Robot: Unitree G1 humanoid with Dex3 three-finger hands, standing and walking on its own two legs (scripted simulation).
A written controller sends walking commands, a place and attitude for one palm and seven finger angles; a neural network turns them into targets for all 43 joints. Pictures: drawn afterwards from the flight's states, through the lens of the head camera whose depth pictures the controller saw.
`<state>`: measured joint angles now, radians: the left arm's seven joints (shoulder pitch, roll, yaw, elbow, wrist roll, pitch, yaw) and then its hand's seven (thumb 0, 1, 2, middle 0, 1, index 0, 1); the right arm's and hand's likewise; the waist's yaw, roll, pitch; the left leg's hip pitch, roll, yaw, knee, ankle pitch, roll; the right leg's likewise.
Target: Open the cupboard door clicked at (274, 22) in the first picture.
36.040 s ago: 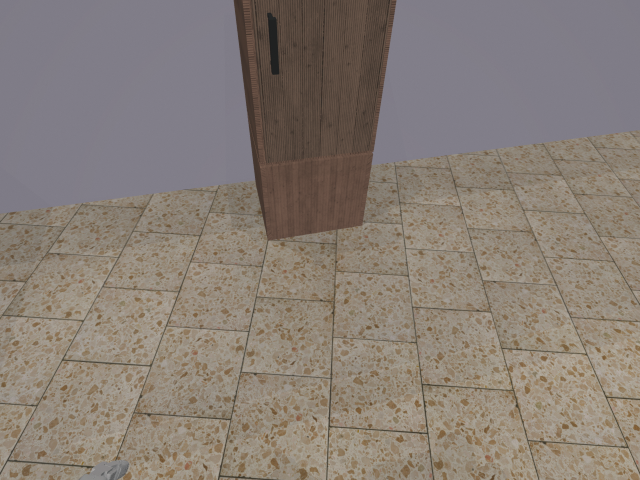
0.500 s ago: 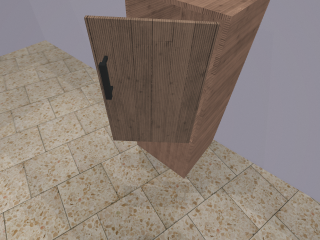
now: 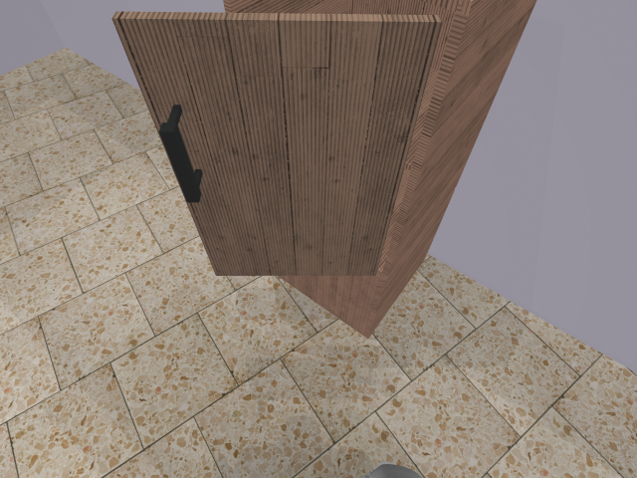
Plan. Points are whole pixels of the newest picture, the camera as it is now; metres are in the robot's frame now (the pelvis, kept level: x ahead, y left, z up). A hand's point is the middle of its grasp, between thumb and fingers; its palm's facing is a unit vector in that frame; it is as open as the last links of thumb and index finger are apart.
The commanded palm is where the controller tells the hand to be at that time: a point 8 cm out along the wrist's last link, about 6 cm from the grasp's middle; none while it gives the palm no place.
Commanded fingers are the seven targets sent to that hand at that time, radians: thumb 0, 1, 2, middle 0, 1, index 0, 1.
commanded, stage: come to a stop and stand still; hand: left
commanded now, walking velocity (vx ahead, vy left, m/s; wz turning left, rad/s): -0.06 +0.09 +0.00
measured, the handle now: (185, 156) +0.53 +0.24 +0.07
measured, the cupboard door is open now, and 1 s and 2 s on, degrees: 38 38 38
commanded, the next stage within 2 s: look again from close up in 0.64 s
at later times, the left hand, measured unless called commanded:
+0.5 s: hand out of the picture +0.00 +0.20 -0.17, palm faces +0.08 -0.98 -0.18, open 7.3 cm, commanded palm none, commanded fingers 0.00 0.90 0.90 -0.20 -0.30 -0.20 -0.30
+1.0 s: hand out of the picture -0.01 +0.15 -0.16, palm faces +0.02 -0.97 -0.24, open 7.2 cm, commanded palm none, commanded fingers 0.00 0.90 0.90 -0.20 -0.30 -0.20 -0.30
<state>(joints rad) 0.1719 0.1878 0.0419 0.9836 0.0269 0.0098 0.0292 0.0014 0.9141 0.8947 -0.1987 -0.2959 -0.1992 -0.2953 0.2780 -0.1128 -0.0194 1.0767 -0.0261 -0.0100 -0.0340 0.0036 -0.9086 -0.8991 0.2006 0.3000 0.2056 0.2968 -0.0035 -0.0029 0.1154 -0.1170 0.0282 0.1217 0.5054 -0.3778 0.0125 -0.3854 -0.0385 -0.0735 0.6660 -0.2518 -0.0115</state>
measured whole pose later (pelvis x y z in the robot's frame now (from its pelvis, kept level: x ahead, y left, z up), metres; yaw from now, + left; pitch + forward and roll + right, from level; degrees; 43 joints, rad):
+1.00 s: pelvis -0.03 -0.03 +0.00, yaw +1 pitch -1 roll +1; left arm 0.27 0.15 -0.01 1.10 0.02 -0.03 0.04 0.01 0.95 0.89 -0.20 -0.30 -0.20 -0.30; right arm 0.31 -0.15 0.00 1.09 -0.02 -0.01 -0.03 0.01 -0.91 -0.90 0.20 0.30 0.20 0.30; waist -0.02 0.04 0.00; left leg -0.19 0.04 0.04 0.51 -0.30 -0.02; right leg -0.21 0.02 -0.05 0.53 -0.30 -0.05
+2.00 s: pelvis +0.00 +0.02 +0.00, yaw +0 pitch +0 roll +0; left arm 0.27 0.15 0.02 1.07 0.01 -0.02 0.05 0.02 0.96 0.89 -0.20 -0.30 -0.20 -0.30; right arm 0.33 -0.07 0.02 1.13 -0.02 -0.03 -0.06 0.02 -0.92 -0.90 0.20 0.30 0.20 0.30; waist -0.01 -0.01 0.02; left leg -0.13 -0.02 0.08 0.46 -0.33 0.04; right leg -0.21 -0.01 -0.06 0.53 -0.30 -0.02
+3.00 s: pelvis -0.04 +0.00 +0.01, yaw +0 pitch +0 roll +1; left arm 0.30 0.14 -0.02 1.11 0.01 -0.02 0.03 0.01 0.93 0.89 -0.20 -0.30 -0.20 -0.30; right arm 0.36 -0.12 0.02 1.14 -0.02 -0.02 -0.02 0.00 -0.91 -0.90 0.20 0.30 0.20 0.30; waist -0.01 -0.01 0.02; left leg -0.18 0.00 0.07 0.43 -0.25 0.02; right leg -0.24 0.02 -0.06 0.46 -0.22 -0.05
